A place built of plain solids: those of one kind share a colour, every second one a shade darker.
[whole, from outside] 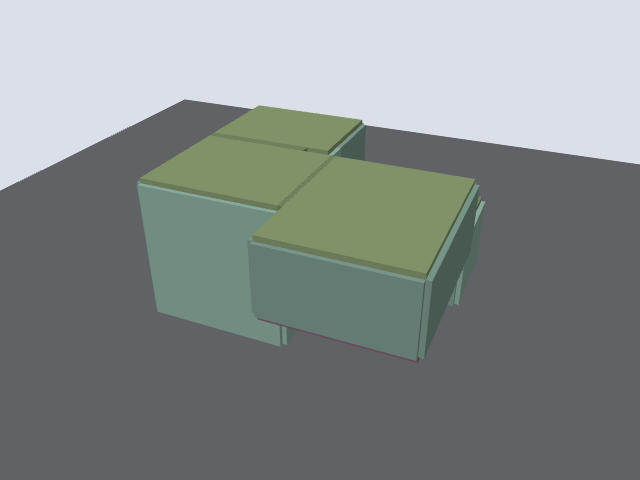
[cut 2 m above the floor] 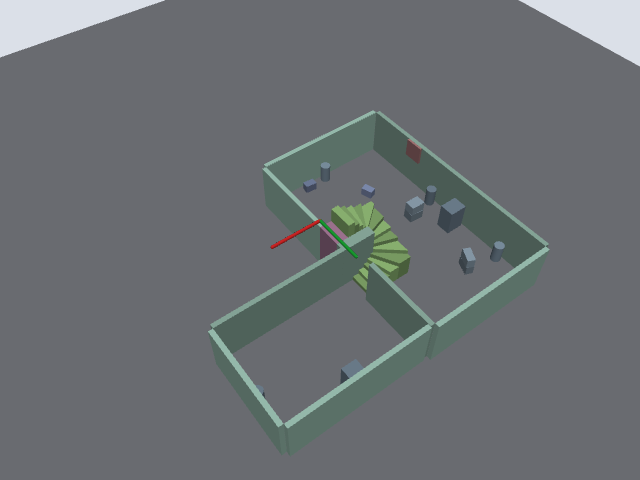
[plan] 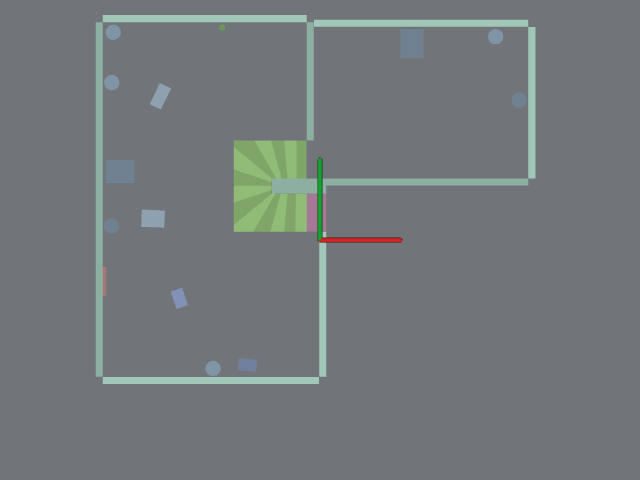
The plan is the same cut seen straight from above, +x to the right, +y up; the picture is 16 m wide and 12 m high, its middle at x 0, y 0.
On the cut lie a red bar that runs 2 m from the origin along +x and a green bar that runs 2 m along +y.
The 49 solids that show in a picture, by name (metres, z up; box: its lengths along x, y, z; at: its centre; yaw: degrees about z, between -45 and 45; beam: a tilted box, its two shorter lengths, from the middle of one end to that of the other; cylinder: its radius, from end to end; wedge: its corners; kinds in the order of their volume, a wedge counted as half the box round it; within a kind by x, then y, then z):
{
 "wall_1": {"box": [0.18, 8.87, 5.54], "at": [-5.52, 1.01, 2.72]},
 "wall_2": {"box": [5.1, 0.18, 5.54], "at": [-2.88, 5.53, 2.72]},
 "wall_3": {"box": [5.41, 0.18, 5.54], "at": [-2.73, -3.51, 2.72]},
 "wall_4": {"box": [1.36, 0.38, 5.79], "at": [-0.52, 1.35, 2.59]},
 "wall_5": {"box": [0.18, 0.95, 2.6], "at": [-0.24, 2.01, 4.18]},
 "wall_6": {"box": [0.18, 2.96, 5.54], "at": [-0.24, 3.97, 2.72]},
 "wall_7": {"box": [0.18, 2.02, 2.69], "at": [0.07, -4.43, 4.14]},
 "wall_8": {"box": [0.18, 3.63, 2.63], "at": [0.07, -1.61, 1.26]},
 "wall_9": {"box": [5.36, 0.18, 2.93], "at": [2.53, 1.45, 1.42]},
 "wall_10": {"box": [5.36, 0.18, 2.93], "at": [2.53, 5.42, 1.42]},
 "wall_11": {"box": [5.27, 0.18, 2.69], "at": [2.79, -5.53, 4.14]},
 "wall_12": {"box": [0.18, 3.79, 2.93], "at": [5.3, 3.43, 1.42]},
 "wall_13": {"box": [0.18, 6.6, 2.69], "at": [5.52, -2.14, 4.14]},
 "roof_1": {"box": [4.23, 0.38, 0.2], "at": [-3.32, 1.35, 5.59]},
 "roof_2": {"box": [5.1, 3.91, 0.2], "at": [-2.88, 3.49, 5.59]},
 "roof_3": {"box": [5.41, 4.58, 0.2], "at": [-2.73, -1.13, 5.59]},
 "roof_4": {"box": [0.18, 4.58, 0.2], "at": [0.07, -1.13, 5.59]},
 "roof_5": {"box": [5.27, 6.6, 0.2], "at": [2.79, -2.14, 5.59]},
 "floor_1": {"box": [0.49, 0.95, 2.85], "at": [-0.09, 0.68, 1.37]},
 "floor_2": {"box": [5.27, 6.6, 0.22], "at": [2.79, -2.14, 2.69]},
 "tread_1": {"wedge": [[-2.15, 0.21, -0.05], [-2.15, 0.21, 1.86], [-2.15, 0.38, -0.05], [-2.15, 0.38, 1.86], [-1.66, 0.21, -0.05], [-1.66, 0.21, 1.86], [-1.03, 1.3, -0.05], [-1.03, 1.3, 1.86]]},
 "tread_2": {"wedge": [[-2.15, 0.38, -0.05], [-2.15, 0.38, 1.67], [-2.15, 0.94, -0.05], [-2.15, 0.94, 1.67], [-1.2, 1.15, -0.05], [-1.2, 1.15, 1.67], [-1.2, 1.25, -0.05], [-1.2, 1.25, 1.67]]},
 "tread_3": {"wedge": [[-2.15, 0.93, -0.05], [-2.15, 0.93, 1.48], [-2.15, 1.36, -0.05], [-2.15, 1.36, 1.48], [-1.2, 1.25, -0.05], [-1.2, 1.25, 1.48], [-1.2, 1.36, -0.05], [-1.2, 1.36, 1.48]]},
 "tread_4": {"wedge": [[-2.15, 1.35, -0.05], [-2.15, 1.35, 1.29], [-2.15, 1.76, -0.05], [-2.15, 1.76, 1.3], [-1.2, 1.36, -0.05], [-1.2, 1.36, 1.3], [-1.2, 1.44, -0.05], [-1.2, 1.44, 1.3]]},
 "tread_5": {"wedge": [[-2.15, 1.76, -0.05], [-2.15, 1.76, 1.11], [-2.15, 2.33, -0.05], [-2.15, 2.33, 1.11], [-1.2, 1.44, -0.05], [-1.2, 1.44, 1.11], [-1.2, 1.54, -0.05], [-1.2, 1.54, 1.11]]},
 "tread_6": {"wedge": [[-2.15, 2.32, -0.05], [-2.15, 2.32, 0.92], [-2.15, 2.49, -0.05], [-2.15, 2.49, 0.92], [-1.64, 2.49, -0.05], [-1.64, 2.49, 0.92], [-0.99, 1.36, -0.05], [-0.99, 1.36, 0.93]]},
 "tread_7": {"wedge": [[-1.67, 0.21, -0.05], [-1.67, 0.21, 2.05], [-1.24, 0.21, -0.05], [-1.24, 0.21, 2.05], [-1.12, 1.16, -0.05], [-1.12, 1.16, 2.04], [-0.98, 1.16, -0.05], [-0.98, 1.16, 2.04]]},
 "tread_8": {"wedge": [[-1.64, 2.49, -0.05], [-1.64, 2.49, 0.74], [-1.23, 2.49, -0.05], [-1.23, 2.49, 0.74], [-1.1, 1.54, -0.05], [-1.1, 1.54, 0.74], [-0.96, 1.54, -0.05], [-0.96, 1.54, 0.74]]},
 "tread_9": {"wedge": [[-1.24, 0.21, -0.05], [-1.24, 0.21, 2.23], [-0.98, 1.16, -0.05], [-0.98, 1.16, 2.23], [-0.9, 0.21, -0.05], [-0.9, 0.21, 2.23], [-0.81, 1.16, -0.05], [-0.81, 1.16, 2.23]]},
 "tread_10": {"wedge": [[-1.23, 2.49, -0.05], [-1.23, 2.49, 0.54], [-0.96, 1.54, -0.05], [-0.96, 1.54, 0.54], [-0.9, 2.49, -0.05], [-0.9, 2.49, 0.55], [-0.81, 1.54, -0.05], [-0.81, 1.54, 0.55]]},
 "tread_11": {"wedge": [[-0.9, 0.21, -0.05], [-0.9, 0.21, 2.42], [-0.81, 1.16, -0.05], [-0.81, 1.16, 2.42], [-0.61, 0.21, -0.05], [-0.61, 0.21, 2.42], [-0.6, 1.16, -0.05], [-0.6, 1.16, 2.42]]},
 "tread_12": {"wedge": [[-0.9, 2.49, -0.05], [-0.9, 2.49, 0.36], [-0.82, 1.54, -0.05], [-0.82, 1.54, 0.36], [-0.59, 1.54, -0.05], [-0.59, 1.54, 0.37], [-0.58, 2.49, -0.05], [-0.58, 2.49, 0.37]]},
 "tread_13": {"wedge": [[-0.61, 0.21, -0.05], [-0.61, 0.21, 2.61], [-0.61, 1.16, -0.05], [-0.61, 1.16, 2.61], [-0.33, 0.21, -0.05], [-0.33, 0.21, 2.61], [-0.33, 1.16, -0.05], [-0.33, 1.16, 2.61]]},
 "tread_14": {"wedge": [[-0.59, 1.54, -0.05], [-0.59, 1.54, 0.18], [-0.59, 2.49, -0.05], [-0.59, 2.49, 0.18], [-0.34, 2.49, -0.05], [-0.34, 2.49, 0.18], [-0.33, 1.54, -0.05], [-0.33, 1.54, 0.18]]},
 "bin_1": {"cylinder": 0.19, "from": [-5.21, 0.35, 0.0], "to": [-5.21, 0.35, 0.75]},
 "bin_2": {"cylinder": 0.19, "from": [-5.21, 3.93, 0.0], "to": [-5.21, 3.93, 0.75]},
 "bin_3": {"cylinder": 0.19, "from": [-5.17, 5.19, 0.0], "to": [-5.17, 5.19, 0.62]},
 "bin_4": {"box": [0.72, 0.58, 1.11], "at": [-5.0, 1.71, 0.51]},
 "bin_5": {"cylinder": 0.19, "from": [-2.67, -3.21, 0.0], "to": [-2.67, -3.21, 0.75]},
 "bin_6": {"box": [0.58, 0.72, 1.11], "at": [2.3, 4.91, 0.51]},
 "bin_7": {"cylinder": 0.19, "from": [4.39, 5.08, 0.0], "to": [4.39, 5.08, 0.62]},
 "bin_8": {"cylinder": 0.19, "from": [4.98, 3.5, 0.0], "to": [4.98, 3.5, 0.75]},
 "carton_1": {"box": [0.57, 0.43, 0.39], "at": [-4.18, 0.53, 0.59], "yaw": -1.2},
 "carton_2": {"box": [0.57, 0.43, 0.44], "at": [-4.17, 0.54, 0.17], "yaw": -4.3},
 "carton_3": {"box": [0.3, 0.59, 0.45], "at": [-4.0, 3.59, 0.17], "yaw": -21.6},
 "carton_4": {"box": [0.3, 0.59, 0.4], "at": [-3.99, 3.59, 0.59], "yaw": -26.9},
 "bucket_1": {"box": [0.3, 0.46, 0.39], "at": [-3.52, -1.46, 0.14], "yaw": 18.6},
 "bucket_2": {"box": [0.46, 0.3, 0.39], "at": [-1.81, -3.12, 0.14], "yaw": -5.6},
 "cabinet_1": {"box": [0.09, 0.73, 0.77], "at": [-5.39, -1.04, 1.62]}
}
